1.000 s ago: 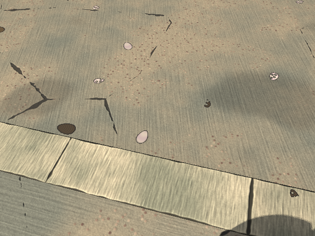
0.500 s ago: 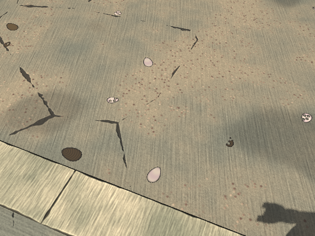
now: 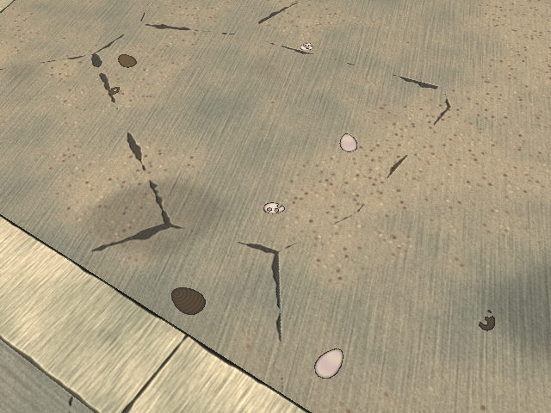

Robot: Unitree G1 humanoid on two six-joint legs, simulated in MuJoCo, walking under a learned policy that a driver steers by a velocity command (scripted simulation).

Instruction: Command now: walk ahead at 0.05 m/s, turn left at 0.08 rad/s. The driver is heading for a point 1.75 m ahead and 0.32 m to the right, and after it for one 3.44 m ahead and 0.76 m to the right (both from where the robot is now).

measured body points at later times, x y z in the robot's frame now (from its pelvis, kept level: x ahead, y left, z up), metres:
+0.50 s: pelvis +0.03 +0.02 +0.01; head +0.03 +0.02 +0.46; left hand +0.03 +0.26 -0.15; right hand +0.03 -0.20 -0.15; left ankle -0.01 +0.12 -0.74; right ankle +0.08 -0.08 -0.74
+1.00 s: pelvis +0.05 +0.03 +0.00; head +0.06 +0.03 +0.45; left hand +0.04 +0.25 -0.16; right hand +0.02 -0.18 -0.16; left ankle -0.01 +0.12 -0.74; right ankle +0.08 -0.08 -0.74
